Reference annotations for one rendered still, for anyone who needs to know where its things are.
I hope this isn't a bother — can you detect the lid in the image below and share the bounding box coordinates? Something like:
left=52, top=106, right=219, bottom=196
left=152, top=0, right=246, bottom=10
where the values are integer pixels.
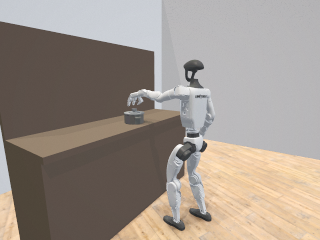
left=124, top=111, right=145, bottom=115

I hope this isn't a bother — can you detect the robot torso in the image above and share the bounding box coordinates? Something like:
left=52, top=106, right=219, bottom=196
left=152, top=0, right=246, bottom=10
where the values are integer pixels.
left=179, top=84, right=207, bottom=154

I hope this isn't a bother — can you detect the table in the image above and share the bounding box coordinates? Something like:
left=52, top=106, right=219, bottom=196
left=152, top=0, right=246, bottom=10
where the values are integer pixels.
left=0, top=21, right=186, bottom=240

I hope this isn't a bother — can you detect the robot right upper arm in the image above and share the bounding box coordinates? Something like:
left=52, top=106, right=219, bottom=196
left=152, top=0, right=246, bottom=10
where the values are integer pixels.
left=205, top=88, right=215, bottom=121

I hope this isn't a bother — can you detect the robot left forearm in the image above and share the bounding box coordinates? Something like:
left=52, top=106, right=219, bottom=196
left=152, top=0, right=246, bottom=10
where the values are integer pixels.
left=138, top=89, right=161, bottom=101

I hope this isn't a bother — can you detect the left robot hand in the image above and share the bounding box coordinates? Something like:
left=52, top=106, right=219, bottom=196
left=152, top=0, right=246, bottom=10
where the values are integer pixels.
left=127, top=92, right=143, bottom=106

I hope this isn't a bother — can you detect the pot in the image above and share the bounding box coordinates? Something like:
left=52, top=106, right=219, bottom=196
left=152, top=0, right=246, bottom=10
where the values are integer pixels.
left=124, top=114, right=144, bottom=125

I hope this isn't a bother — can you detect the left robot shin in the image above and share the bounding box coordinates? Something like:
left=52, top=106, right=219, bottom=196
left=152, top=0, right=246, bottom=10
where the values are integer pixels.
left=166, top=182, right=181, bottom=223

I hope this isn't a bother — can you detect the robot right forearm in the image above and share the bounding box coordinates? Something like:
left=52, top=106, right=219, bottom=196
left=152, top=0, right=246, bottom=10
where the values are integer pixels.
left=198, top=119, right=214, bottom=137

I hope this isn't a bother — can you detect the robot left upper arm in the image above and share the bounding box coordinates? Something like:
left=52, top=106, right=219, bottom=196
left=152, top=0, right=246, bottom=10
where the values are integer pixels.
left=154, top=85, right=190, bottom=103

